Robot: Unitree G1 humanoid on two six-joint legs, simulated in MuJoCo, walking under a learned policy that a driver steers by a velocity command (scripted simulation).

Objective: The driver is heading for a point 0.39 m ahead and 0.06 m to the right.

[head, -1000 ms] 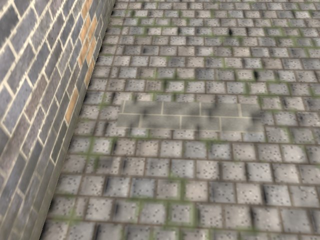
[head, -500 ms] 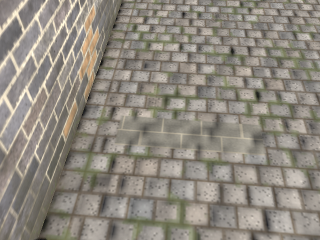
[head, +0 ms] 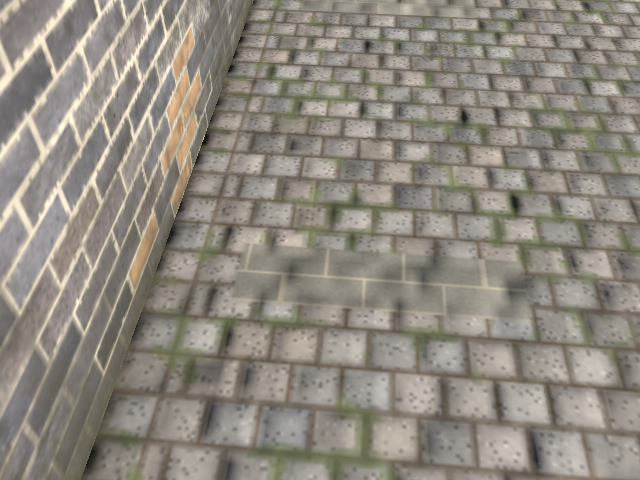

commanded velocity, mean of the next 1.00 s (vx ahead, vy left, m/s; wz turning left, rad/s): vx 0.28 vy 0.00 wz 0.00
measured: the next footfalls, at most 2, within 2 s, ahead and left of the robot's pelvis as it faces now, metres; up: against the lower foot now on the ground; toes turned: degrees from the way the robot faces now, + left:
right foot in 0.60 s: +0.42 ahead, -0.12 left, +0.00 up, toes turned -2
left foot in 0.98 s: +0.41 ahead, +0.11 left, +0.00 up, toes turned +0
